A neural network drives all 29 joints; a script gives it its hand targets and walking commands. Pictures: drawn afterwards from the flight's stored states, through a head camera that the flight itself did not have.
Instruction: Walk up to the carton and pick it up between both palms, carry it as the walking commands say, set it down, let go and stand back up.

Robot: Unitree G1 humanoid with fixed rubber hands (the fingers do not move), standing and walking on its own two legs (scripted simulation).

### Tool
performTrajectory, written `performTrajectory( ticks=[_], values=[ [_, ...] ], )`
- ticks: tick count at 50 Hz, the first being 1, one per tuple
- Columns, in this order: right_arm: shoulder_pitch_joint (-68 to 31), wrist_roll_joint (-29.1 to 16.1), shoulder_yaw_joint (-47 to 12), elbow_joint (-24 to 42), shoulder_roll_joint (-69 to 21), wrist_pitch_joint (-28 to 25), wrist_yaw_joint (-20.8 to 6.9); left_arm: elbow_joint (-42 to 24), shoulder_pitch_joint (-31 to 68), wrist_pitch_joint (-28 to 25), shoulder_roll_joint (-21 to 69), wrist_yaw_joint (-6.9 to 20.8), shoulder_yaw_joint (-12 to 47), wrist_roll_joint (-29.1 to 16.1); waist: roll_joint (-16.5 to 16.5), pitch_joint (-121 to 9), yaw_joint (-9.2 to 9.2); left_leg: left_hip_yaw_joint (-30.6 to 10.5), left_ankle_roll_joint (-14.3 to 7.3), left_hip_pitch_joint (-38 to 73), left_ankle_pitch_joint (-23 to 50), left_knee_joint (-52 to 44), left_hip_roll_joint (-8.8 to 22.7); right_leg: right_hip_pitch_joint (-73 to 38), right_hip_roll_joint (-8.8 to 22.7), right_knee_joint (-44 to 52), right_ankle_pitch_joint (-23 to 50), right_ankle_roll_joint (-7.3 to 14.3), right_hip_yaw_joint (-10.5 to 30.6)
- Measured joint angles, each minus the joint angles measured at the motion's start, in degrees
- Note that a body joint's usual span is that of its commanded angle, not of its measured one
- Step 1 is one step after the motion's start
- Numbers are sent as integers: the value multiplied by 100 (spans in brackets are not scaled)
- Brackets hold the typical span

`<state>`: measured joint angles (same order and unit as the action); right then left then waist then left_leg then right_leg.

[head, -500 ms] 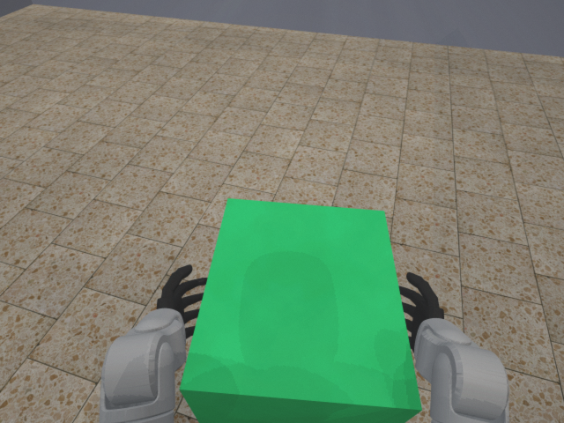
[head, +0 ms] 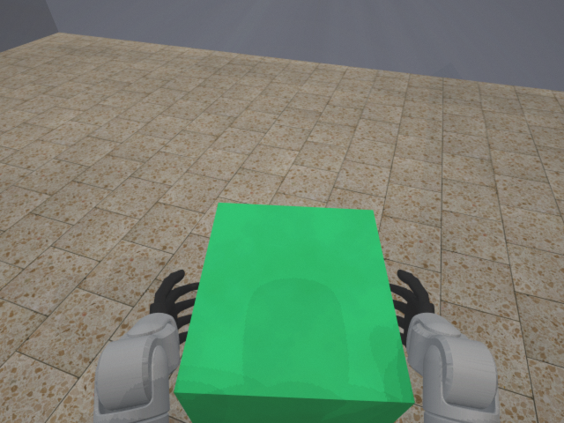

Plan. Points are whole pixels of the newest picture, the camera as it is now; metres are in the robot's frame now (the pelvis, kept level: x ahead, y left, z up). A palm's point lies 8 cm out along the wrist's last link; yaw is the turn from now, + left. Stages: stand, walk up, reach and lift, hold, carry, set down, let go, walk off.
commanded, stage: carry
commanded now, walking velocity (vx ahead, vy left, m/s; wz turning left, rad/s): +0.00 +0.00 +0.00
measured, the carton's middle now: (290, 325) +0.28 +0.00 +0.01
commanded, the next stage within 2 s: hold in 1.86 s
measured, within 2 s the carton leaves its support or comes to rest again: neither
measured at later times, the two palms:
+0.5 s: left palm (157, 336) +0.23 +0.17 +0.08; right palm (418, 340) +0.23 -0.15 +0.08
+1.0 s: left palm (144, 331) +0.24 +0.19 +0.07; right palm (400, 333) +0.24 -0.13 +0.08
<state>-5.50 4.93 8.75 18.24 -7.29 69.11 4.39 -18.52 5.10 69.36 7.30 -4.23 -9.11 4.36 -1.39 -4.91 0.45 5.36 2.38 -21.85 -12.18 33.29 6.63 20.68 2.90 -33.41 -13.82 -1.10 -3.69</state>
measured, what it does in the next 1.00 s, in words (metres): stands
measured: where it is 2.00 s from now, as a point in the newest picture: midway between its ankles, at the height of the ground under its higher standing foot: outside the picture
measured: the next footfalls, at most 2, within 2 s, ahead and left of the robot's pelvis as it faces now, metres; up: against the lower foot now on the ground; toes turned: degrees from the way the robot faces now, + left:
none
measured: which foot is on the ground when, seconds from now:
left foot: down 0.00-1.00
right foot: down 0.00-1.00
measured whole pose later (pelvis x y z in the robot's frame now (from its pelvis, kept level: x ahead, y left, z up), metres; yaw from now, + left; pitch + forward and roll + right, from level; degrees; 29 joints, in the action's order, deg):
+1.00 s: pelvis -0.02 +0.03 +0.00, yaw +0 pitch +1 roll +0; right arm -7.0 5.4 9.0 17.7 -7.4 68.9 4.3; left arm -17.9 8.0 70.2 7.5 -3.7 -10.5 4.9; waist 0.5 -3.7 -0.4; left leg 4.8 -0.1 -22.8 -10.3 31.7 3.0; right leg 21.4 5.6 -31.2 -10.9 -3.5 -2.8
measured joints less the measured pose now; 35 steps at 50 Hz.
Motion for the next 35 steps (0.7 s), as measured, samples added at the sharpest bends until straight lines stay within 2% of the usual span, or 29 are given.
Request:
performTrajectory(
  ticks=[7,14,19,30,35],
  values=[
    [16,12,67,20,2,87,-3,99,130,116,6,13,25,53,60,50,-242,-23,68,63,159,-125,17,53,-53,-60,78,105,24],
    [-93,16,95,-72,-3,79,3,160,236,129,15,48,-40,104,106,88,-341,-56,44,48,267,-219,-54,84,-44,72,243,72,78],
    [-169,8,75,-123,-10,55,10,114,250,131,16,55,-98,109,162,112,-282,-34,-25,9,294,-240,-120,103,20,140,309,3,102],
    [-269,38,-8,-156,-23,6,8,3,245,108,14,57,-216,62,189,147,2,-46,-179,-79,270,-209,-275,96,174,236,355,-153,97],
    [-241,53,-21,-132,-21,-3,3,11,245,98,14,55,-216,46,199,147,51,-53,-226,-95,241,-184,-327,83,228,245,342,-204,91]
  ],
)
